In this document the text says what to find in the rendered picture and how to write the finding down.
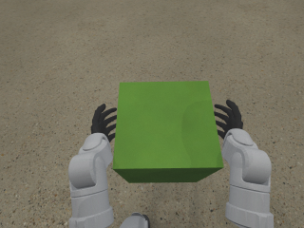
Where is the robot left shin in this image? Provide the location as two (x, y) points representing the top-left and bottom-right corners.
(131, 212), (144, 218)

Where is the left robot thigh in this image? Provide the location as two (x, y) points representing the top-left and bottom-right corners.
(120, 216), (148, 228)

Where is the right robot forearm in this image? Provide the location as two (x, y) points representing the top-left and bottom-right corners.
(221, 128), (274, 228)

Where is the left robot hand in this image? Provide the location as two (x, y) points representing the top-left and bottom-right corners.
(90, 104), (117, 142)

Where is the carton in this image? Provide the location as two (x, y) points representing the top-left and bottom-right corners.
(112, 81), (224, 183)

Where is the right robot hand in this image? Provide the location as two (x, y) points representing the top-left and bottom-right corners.
(214, 100), (243, 140)

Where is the left robot forearm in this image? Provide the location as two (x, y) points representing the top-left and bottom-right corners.
(68, 133), (114, 228)

